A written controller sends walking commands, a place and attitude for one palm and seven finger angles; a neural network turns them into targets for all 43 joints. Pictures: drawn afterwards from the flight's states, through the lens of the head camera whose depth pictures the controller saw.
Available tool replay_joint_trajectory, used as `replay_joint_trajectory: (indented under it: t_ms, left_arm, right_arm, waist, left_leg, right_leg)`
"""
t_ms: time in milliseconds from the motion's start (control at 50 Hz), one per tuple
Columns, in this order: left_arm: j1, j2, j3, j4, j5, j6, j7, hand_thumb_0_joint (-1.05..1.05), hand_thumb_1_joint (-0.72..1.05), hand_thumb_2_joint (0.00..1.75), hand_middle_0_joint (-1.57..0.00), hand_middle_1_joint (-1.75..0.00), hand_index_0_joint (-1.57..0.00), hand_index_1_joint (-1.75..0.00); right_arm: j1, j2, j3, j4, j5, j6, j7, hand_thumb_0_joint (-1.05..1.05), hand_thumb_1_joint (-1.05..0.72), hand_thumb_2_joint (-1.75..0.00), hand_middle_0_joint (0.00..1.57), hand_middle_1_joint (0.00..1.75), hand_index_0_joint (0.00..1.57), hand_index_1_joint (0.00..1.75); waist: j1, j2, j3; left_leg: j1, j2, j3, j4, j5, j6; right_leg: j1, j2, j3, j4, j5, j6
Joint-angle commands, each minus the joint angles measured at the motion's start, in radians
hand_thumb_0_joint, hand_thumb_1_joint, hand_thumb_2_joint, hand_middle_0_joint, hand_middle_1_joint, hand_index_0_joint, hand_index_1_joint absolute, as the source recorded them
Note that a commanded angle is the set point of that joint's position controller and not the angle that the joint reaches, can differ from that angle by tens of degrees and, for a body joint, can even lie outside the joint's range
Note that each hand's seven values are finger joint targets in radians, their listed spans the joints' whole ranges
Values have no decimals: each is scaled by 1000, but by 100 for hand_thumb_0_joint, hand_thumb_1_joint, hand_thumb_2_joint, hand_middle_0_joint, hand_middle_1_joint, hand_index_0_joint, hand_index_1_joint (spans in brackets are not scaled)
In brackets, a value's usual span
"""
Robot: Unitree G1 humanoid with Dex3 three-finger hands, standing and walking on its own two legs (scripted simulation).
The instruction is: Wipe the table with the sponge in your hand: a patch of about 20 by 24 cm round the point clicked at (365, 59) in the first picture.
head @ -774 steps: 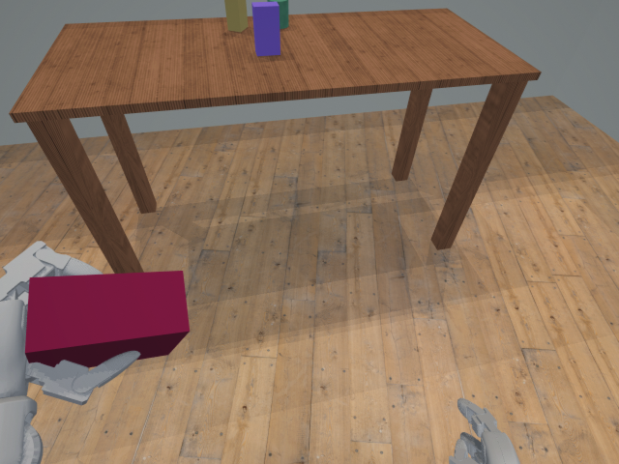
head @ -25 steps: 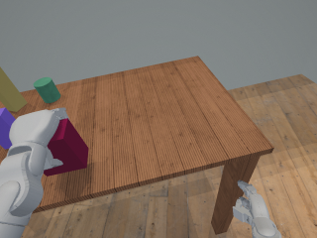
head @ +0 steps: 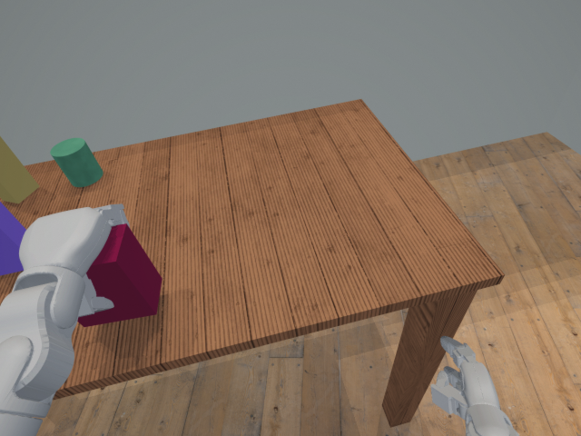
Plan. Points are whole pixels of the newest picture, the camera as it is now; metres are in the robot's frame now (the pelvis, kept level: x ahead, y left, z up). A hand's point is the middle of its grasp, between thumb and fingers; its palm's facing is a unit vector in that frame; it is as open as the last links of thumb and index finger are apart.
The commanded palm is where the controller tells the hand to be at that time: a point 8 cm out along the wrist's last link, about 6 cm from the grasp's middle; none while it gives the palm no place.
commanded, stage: move the sponge above the wiping area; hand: left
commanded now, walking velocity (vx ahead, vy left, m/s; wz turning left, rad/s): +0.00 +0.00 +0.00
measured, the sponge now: (111, 286) +0.25 +0.30 +0.09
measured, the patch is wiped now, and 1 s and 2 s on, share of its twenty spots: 0.00 0.00 0.00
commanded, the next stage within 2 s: none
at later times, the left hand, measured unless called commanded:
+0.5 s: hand (86, 259) +0.25 +0.30 +0.16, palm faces +0.10 -0.03 -0.99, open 10.2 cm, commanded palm +0.21 +0.30 +0.22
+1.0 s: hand (80, 253) +0.25 +0.31 +0.16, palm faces +0.09 -0.02 -1.00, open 10.2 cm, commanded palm +0.21 +0.30 +0.22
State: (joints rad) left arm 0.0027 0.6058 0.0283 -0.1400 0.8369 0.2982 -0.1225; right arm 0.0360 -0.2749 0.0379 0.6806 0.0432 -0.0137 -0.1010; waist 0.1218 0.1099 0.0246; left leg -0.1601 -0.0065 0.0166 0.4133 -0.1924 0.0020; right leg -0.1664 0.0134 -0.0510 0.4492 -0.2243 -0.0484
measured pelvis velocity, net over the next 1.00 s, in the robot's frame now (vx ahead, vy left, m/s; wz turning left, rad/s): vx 0.00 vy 0.00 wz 0.00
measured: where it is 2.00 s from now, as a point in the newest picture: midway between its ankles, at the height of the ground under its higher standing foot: outside the picture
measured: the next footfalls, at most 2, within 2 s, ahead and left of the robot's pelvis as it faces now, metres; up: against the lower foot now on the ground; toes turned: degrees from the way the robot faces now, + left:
none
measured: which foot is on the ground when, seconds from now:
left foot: down 0.00-1.00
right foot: down 0.00-1.00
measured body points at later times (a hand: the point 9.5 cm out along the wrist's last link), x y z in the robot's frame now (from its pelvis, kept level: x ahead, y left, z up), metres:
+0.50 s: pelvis +0.00 +0.00 +0.00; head -0.01 -0.05 +0.45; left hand +0.24 +0.30 +0.21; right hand +0.25 -0.20 -0.09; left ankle +0.02 +0.12 -0.74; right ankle +0.02 -0.09 -0.74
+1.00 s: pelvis +0.00 +0.00 +0.00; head -0.01 -0.06 +0.45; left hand +0.24 +0.30 +0.22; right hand +0.25 -0.20 -0.09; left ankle +0.02 +0.12 -0.74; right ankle +0.02 -0.09 -0.74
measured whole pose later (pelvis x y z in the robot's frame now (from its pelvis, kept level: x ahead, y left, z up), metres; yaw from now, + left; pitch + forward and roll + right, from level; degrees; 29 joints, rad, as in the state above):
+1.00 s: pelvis +0.00 +0.00 +0.00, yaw +0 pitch -3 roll +1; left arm -0.02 0.62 0.04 -0.16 0.83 0.38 -0.13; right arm 0.03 -0.28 0.05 0.67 0.05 0.00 -0.08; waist 0.12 0.12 0.01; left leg -0.16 -0.01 0.01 0.41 -0.19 0.00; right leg -0.17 0.01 -0.05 0.45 -0.22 -0.05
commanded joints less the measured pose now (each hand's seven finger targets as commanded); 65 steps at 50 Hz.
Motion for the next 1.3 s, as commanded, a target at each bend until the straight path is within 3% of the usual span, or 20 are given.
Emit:
replay_joint_trajectory:
  t_ms: [0, 160, 200, 260, 300, 380, 400, 480, 500, 540, 640, 700, 760, 800, 900, 960, 1060, 1120, 1200, 1280]
  left_arm:
    - [-240, 314, 235, -234, 20, 23, 68, 0, 10, 130, -120, -160, -120, -160]
    - [-263, 233, 119, -217, 30, 80, 34, 0, 10, 130, -120, -160, -120, -160]
    - [-267, 264, 147, -252, 36, 79, 27, 0, 10, 130, -120, -160, -120, -160]
    - [-269, 292, 165, -237, 48, 59, 28, 0, 10, 130, -120, -160, -120, -160]
    - [-299, 300, 179, -285, 46, 51, 34, 0, 10, 130, -120, -160, -120, -160]
    - [-249, 284, 186, -281, 39, 46, 54, 0, 10, 130, -120, -160, -120, -160]
    - [-237, 292, 205, -306, 29, 57, 58, 0, 10, 130, -120, -160, -120, -160]
    - [-204, 272, 181, -227, 19, 99, 49, 0, 10, 130, -120, -160, -120, -160]
    - [-230, 277, 181, -216, 21, 115, 42, 0, 10, 130, -120, -160, -120, -160]
    - [-274, 267, 143, -170, 30, 115, 27, 0, 10, 130, -120, -160, -120, -160]
    - [-359, 270, 110, -214, 47, 55, -1, 0, 10, 130, -120, -160, -120, -160]
    - [-347, 320, 172, -254, 41, 16, 9, 0, 10, 130, -120, -160, -120, -160]
    - [-330, 313, 192, -195, 38, 3, 33, 0, 10, 130, -120, -160, -120, -160]
    - [-344, 341, 228, -195, 29, 21, 48, 0, 10, 130, -120, -160, -120, -160]
    - [-263, 294, 197, -187, 17, 80, 39, 0, 10, 130, -120, -160, -120, -160]
    - [-236, 251, 139, -191, 19, 99, 10, 0, 10, 130, -120, -160, -120, -160]
    - [-236, 271, 144, -285, 31, 56, -3, 0, 10, 130, -120, -160, -120, -160]
    - [-316, 310, 183, -311, 42, 27, 28, 0, 10, 130, -120, -160, -120, -160]
    - [-282, 369, 266, -272, 27, 32, 66, 0, 10, 130, -120, -160, -120, -160]
    - [-238, 302, 209, -198, 2, 76, 55, 0, 10, 130, -120, -160, -120, -160]
  right_arm:
    - [-259, -79, -20, -195, 1, -51, 1, 0, -90, -90, 20, 30, 20, 30]
    - [-236, -85, -18, -197, 8, -36, 4, 0, -90, -90, 20, 30, 20, 30]
    - [-278, -79, -12, -206, 12, -44, -1, 0, -90, -90, 20, 30, 20, 30]
    - [-228, -88, -19, -193, 2, -41, -1, 0, -90, -90, 20, 30, 20, 30]
    - [-275, -75, -12, -203, 7, -49, 0, 0, -90, -90, 20, 30, 20, 30]
    - [-236, -78, -22, -196, -1, -39, 7, 0, -90, -90, 20, 30, 20, 30]
    - [-285, -72, -14, -207, 4, -49, 9, 0, -90, -90, 20, 30, 20, 30]
    - [-241, -89, -22, -192, 6, -27, 11, 0, -90, -90, 20, 30, 20, 30]
    - [-291, -85, -12, -195, 15, -33, 8, 0, -90, -90, 20, 30, 20, 30]
    - [-244, -94, -16, -186, 13, -32, 1, 0, -90, -90, 20, 30, 20, 30]
    - [-242, -82, -10, -195, 10, -53, -16, 0, -90, -90, 20, 30, 20, 30]
    - [-262, -76, -8, -200, 5, -68, -19, 0, -90, -90, 20, 30, 20, 30]
    - [-218, -81, -17, -180, -1, -59, -14, 0, -90, -90, 20, 30, 20, 30]
    - [-259, -81, -12, -186, 4, -61, -11, 0, -90, -90, 20, 30, 20, 30]
    - [-281, -85, -14, -193, 12, -46, 5, 0, -90, -90, 20, 30, 20, 30]
    - [-241, -91, -17, -196, 9, -37, 8, 0, -90, -90, 20, 30, 20, 30]
    - [-232, -82, -15, -212, 2, -48, 4, 0, -90, -90, 20, 30, 20, 30]
    - [-231, -75, -11, -204, 0, -58, -5, 0, -90, -90, 20, 30, 20, 30]
    - [-257, -81, -17, -197, 2, -57, -4, 0, -90, -90, 20, 30, 20, 30]
    - [-240, -89, -22, -188, 7, -36, 4, 0, -90, -90, 20, 30, 20, 30]
  waist:
    - [34, -16, -225]
    - [8, -40, -190]
    - [18, -34, -206]
    - [18, -30, -227]
    - [24, 4, -224]
    - [35, -7, -241]
    - [44, 3, -235]
    - [30, -62, -193]
    - [26, -49, -155]
    - [8, -69, -172]
    - [-2, -16, -226]
    - [15, -13, -229]
    - [18, -29, -210]
    - [31, -21, -203]
    - [33, -22, -210]
    - [15, -69, -206]
    - [17, -37, -232]
    - [14, -20, -234]
    - [39, -23, -225]
    - [30, -29, -199]
  left_leg:
    - [59, -18, -89, -34, 194, 19]
    - [47, -14, -89, -57, 149, 22]
    - [62, -16, -95, -53, 140, 25]
    - [60, -16, -95, -55, 157, 25]
    - [72, -16, -100, -56, 151, 23]
    - [76, -14, -93, -54, 193, 20]
    - [75, -15, -103, -54, 186, 18]
    - [35, -13, -87, -56, 153, 19]
    - [29, -15, -90, -59, 116, 19]
    - [22, -16, -83, -54, 96, 23]
    - [61, -26, -85, -43, 90, 30]
    - [77, -23, -101, -40, 107, 29]
    - [62, -22, -92, -43, 127, 25]
    - [53, -22, -97, -47, 121, 19]
    - [35, -22, -87, -39, 150, 18]
    - [29, -19, -79, -32, 150, 25]
    - [57, -21, -84, -26, 149, 32]
    - [69, -22, -90, -26, 147, 30]
    - [60, -24, -97, -31, 154, 21]
    - [33, -20, -82, -33, 151, 18]
  right_leg:
    - [83, -26, 166, -83, 149, -43]
    - [44, -29, 118, -93, 99, -22]
    - [50, -16, 152, -93, 81, -36]
    - [66, -26, 123, -88, 97, -27]
    - [64, -16, 158, -93, 84, -43]
    - [81, -27, 129, -87, 127, -33]
    - [84, -16, 164, -87, 117, -48]
    - [63, -30, 129, -93, 104, -22]
    - [34, -18, 164, -106, 54, -35]
    - [29, -28, 131, -104, 38, -20]
    - [37, -31, 133, -105, 23, -23]
    - [49, -23, 172, -108, 37, -39]
    - [49, -31, 143, -112, 58, -29]
    - [54, -23, 175, -111, 51, -43]
    - [67, -27, 166, -93, 101, -37]
    - [57, -37, 129, -85, 124, -17]
    - [55, -37, 128, -83, 106, -18]
    - [52, -31, 147, -94, 80, -29]
    - [73, -23, 190, -99, 94, -44]
    - [70, -40, 150, -96, 114, -24]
